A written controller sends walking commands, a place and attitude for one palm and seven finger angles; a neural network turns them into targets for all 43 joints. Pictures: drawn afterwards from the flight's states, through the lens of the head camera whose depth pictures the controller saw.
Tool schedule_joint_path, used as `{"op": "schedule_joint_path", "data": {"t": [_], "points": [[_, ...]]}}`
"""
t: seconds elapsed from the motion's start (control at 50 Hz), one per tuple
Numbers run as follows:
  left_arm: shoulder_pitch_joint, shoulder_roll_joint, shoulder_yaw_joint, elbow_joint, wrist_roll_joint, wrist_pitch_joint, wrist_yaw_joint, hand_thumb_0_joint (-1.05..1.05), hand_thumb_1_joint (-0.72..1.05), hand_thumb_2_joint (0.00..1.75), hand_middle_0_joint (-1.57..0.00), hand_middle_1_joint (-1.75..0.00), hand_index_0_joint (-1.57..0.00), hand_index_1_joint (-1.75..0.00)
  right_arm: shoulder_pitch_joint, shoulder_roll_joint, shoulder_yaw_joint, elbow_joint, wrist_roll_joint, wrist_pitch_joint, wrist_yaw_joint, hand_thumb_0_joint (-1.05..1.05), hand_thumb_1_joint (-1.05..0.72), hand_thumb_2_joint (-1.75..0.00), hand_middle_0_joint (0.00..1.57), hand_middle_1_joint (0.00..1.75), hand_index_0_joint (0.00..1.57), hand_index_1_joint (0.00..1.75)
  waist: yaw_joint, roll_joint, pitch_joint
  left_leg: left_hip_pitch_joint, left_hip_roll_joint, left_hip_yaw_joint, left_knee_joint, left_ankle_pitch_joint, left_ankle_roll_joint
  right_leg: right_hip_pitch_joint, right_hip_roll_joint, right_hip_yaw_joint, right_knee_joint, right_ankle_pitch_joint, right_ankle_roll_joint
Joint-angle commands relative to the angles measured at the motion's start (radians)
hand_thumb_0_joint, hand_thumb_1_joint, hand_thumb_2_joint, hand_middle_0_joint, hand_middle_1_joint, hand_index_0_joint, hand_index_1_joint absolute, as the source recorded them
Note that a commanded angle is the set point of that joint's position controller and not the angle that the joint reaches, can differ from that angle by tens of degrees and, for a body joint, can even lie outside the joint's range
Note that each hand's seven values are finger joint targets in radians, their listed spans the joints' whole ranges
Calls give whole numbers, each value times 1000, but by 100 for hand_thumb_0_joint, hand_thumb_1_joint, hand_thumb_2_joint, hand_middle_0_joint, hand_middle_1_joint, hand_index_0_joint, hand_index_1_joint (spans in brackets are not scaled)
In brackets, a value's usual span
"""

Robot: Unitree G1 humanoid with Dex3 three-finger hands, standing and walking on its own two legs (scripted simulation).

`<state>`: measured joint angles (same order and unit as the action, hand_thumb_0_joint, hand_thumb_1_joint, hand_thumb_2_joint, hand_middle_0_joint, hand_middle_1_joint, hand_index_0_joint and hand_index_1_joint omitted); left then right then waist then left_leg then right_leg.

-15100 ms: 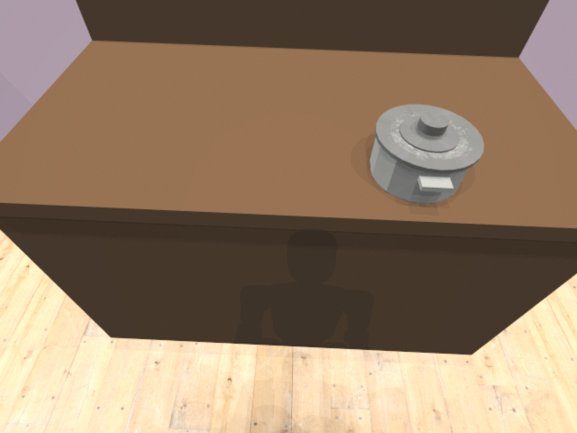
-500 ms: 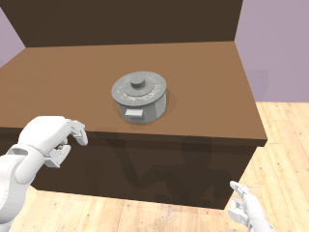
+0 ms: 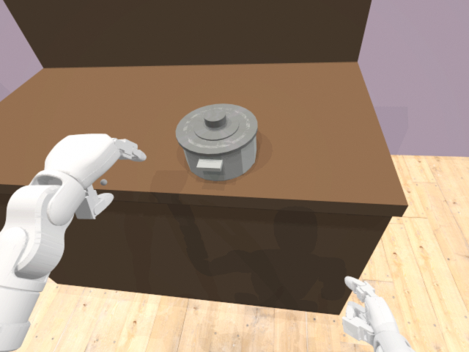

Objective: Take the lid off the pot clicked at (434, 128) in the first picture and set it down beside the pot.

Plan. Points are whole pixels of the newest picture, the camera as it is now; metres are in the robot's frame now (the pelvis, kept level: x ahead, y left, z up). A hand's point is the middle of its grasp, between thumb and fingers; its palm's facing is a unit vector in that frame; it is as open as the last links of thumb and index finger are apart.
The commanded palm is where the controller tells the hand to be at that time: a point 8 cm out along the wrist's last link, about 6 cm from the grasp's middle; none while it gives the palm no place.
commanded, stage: move the open hand above the knob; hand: left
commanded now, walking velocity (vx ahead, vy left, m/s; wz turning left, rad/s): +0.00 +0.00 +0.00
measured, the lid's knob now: (215, 118) +0.56 +0.13 +0.11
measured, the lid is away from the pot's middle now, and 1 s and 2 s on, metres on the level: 0.00 0.00 0.00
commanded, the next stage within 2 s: none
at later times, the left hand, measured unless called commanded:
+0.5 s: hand (139, 151) +0.37 +0.21 +0.17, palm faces -0.15 -0.05 -0.99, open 9.9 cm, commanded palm +0.35 +0.21 +0.25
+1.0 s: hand (175, 126) +0.44 +0.17 +0.17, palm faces -0.20 -0.06 -0.98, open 9.9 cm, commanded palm +0.43 +0.17 +0.25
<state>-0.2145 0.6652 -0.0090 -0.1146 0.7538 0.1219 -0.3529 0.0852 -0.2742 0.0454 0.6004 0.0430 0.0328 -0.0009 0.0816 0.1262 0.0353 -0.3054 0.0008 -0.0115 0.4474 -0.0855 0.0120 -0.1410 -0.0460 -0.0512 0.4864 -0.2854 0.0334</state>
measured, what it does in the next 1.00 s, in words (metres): stands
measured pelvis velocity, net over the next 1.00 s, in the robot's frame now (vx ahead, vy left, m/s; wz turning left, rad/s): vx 0.04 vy -0.01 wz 0.00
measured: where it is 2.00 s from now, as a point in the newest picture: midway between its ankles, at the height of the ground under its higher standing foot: outside the picture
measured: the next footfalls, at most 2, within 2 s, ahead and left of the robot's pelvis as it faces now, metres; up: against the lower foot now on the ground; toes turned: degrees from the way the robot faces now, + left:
none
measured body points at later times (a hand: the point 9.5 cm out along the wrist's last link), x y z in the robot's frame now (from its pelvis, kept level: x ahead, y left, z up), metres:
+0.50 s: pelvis +0.01 -0.01 +0.00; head +0.02 -0.06 +0.45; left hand +0.37 +0.21 +0.23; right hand +0.22 -0.24 -0.10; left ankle +0.10 +0.11 -0.74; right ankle -0.01 -0.14 -0.74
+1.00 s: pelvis +0.04 -0.01 +0.00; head +0.06 -0.06 +0.44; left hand +0.45 +0.17 +0.23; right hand +0.23 -0.24 -0.12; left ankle +0.10 +0.11 -0.74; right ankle -0.01 -0.14 -0.74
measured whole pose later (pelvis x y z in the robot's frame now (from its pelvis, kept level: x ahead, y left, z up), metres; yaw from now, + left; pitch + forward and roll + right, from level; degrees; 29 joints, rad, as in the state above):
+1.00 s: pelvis +0.04 -0.01 +0.00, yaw +0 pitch +2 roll +1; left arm -0.73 0.53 -0.23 0.32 0.83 0.27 -0.46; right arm 0.10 -0.29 0.04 0.64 0.06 0.11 0.02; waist 0.03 0.10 -0.01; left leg -0.37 -0.01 0.00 0.50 -0.16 0.00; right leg -0.21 -0.06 -0.04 0.55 -0.36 0.02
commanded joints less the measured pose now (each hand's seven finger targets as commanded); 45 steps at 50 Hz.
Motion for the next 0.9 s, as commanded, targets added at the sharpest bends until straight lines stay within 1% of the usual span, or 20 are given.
{"op": "schedule_joint_path", "data": {"t": [0.0,0.04,0.06,0.08,0.12,0.18,0.2,0.22,0.28,0.32,0.4,0.42,0.5,0.58,0.62,0.66,0.7,0.78,0.82,0.88], "points": [[-399,249,156,-143,22,2,26,0,-33,156,-86,-8,-86,-8,-188,-97,-35,-168,-5,-60,-10,0,-90,-90,20,30,20,30,-14,-37,-245,229,-40,-16,-72,-120,12,-118,80,-16,-105,-12,-46],[-417,226,134,-84,13,13,20,0,-33,156,-86,-8,-86,-8,-176,-103,-39,-161,-3,-58,-16,0,-90,-90,20,30,20,30,-18,-56,-218,221,-41,-13,-71,-136,14,-137,81,-15,-109,-22,-43],[-428,250,152,-73,14,15,18,0,-33,156,-86,-8,-86,-8,-169,-107,-41,-156,-2,-58,-18,0,-90,-90,20,30,20,30,-14,-63,-223,219,-42,-10,-70,-132,14,-131,79,-14,-111,-18,-42],[-431,245,152,-87,12,16,16,0,-33,156,-86,-8,-86,-8,-175,-108,-41,-165,3,-62,-13,0,-90,-90,20,30,20,30,-20,-32,-230,225,-43,-10,-53,-122,14,-131,83,-11,-102,-12,-47],[-478,197,90,-53,19,24,4,0,-33,156,-86,-8,-86,-8,-174,-103,-37,-157,2,-59,-16,0,-90,-90,20,30,20,30,-26,-70,-223,224,-44,-1,-60,-120,16,-140,77,-14,-107,-7,-41],[-539,220,102,-79,27,27,4,0,-33,156,-86,-8,-86,-8,-177,-105,-41,-164,1,-67,-16,0,-90,-90,20,30,20,30,-22,-49,-271,250,-51,-7,-38,-93,21,-129,80,-6,-94,18,-48],[-553,241,108,-18,44,33,-2,0,-33,156,-86,-8,-86,-8,-168,-108,-33,-147,-5,-63,-18,0,-90,-90,20,30,20,30,-17,-67,-277,234,-56,-1,-41,-82,21,-118,74,-7,-95,23,-47],[-570,261,122,15,48,40,-3,0,-33,156,-86,-8,-86,-8,-162,-112,-37,-140,-3,-56,-21,0,-90,-90,20,30,20,30,-19,-81,-251,222,-53,2,-40,-82,20,-129,73,-6,-96,27,-44],[-611,236,101,12,44,44,-14,0,-33,156,-86,-8,-86,-8,-168,-110,-40,-152,2,-54,-15,0,-90,-90,20,30,20,30,-20,-68,-281,236,-57,2,-23,-55,22,-119,75,-2,-82,61,-48],[-637,190,48,52,48,55,-28,0,-33,156,-86,-8,-86,-8,-164,-108,-37,-146,1,-48,-15,0,-90,-90,20,30,20,30,-27,-83,-282,235,-62,8,-23,-42,25,-125,70,-4,-81,83,-44],[-661,240,84,100,63,71,-43,0,-33,156,-86,-8,-86,-8,-155,-118,-38,-143,-3,-35,-10,0,-90,-90,20,30,20,30,-19,-107,-316,227,-70,15,-5,2,30,-101,67,0,-69,138,-45],[-668,235,77,137,64,77,-49,0,-33,156,-86,-8,-86,-8,-155,-118,-38,-140,1,-29,-12,0,-90,-90,20,30,20,30,-25,-118,-286,215,-67,20,-3,-1,31,-118,67,2,-70,143,-42],[-724,198,33,113,60,81,-68,0,-33,156,-86,-8,-86,-8,-156,-115,-40,-150,4,-26,-8,0,-90,-90,20,30,20,30,-32,-98,-336,243,-75,16,10,29,36,-111,66,0,-56,175,-45],[-762,188,23,136,55,94,-75,0,-33,156,-86,-8,-86,-8,-142,-120,-49,-146,9,-12,-6,0,-90,-90,20,30,20,30,-44,-107,-321,248,-74,9,22,39,38,-132,73,-4,-50,190,-49],[-831,163,-16,179,73,103,-78,0,-33,156,-86,-8,-86,-8,-137,-118,-44,-133,11,-3,-6,0,-90,-90,20,30,20,30,-51,-110,-313,239,-73,11,14,42,37,-144,72,-8,-46,190,-50],[-847,197,13,209,82,111,-76,0,-33,156,-86,-8,-86,-8,-130,-123,-48,-129,9,2,-8,0,-90,-90,20,30,20,30,-44,-124,-343,246,-76,11,21,50,39,-137,72,-2,-42,199,-50],[-905,165,-21,155,84,104,-77,0,-33,156,-86,-8,-86,-8,-137,-113,-44,-138,10,-1,-3,0,-90,-90,20,30,20,30,-48,-78,-399,278,-78,6,30,89,38,-125,70,-4,-31,224,-55],[-866,169,4,215,79,120,-71,0,-33,156,-86,-8,-86,-8,-116,-123,-56,-130,11,15,5,0,-90,-90,20,30,20,30,-48,-116,-395,269,-72,6,44,124,39,-120,73,-7,-21,267,-58],[-916,103,-60,222,89,130,-75,0,-33,156,-86,-8,-86,-8,-125,-114,-49,-129,15,23,10,0,-90,-90,20,30,20,30,-57,-113,-382,263,-73,9,39,132,37,-140,72,-12,-18,270,-57],[-928,119,-46,262,89,146,-67,0,-33,156,-86,-8,-86,-8,-111,-124,-54,-124,15,35,12,0,-90,-90,20,30,20,30,-62,-129,-382,261,-70,6,45,127,38,-144,77,-17,-18,262,-61]]}}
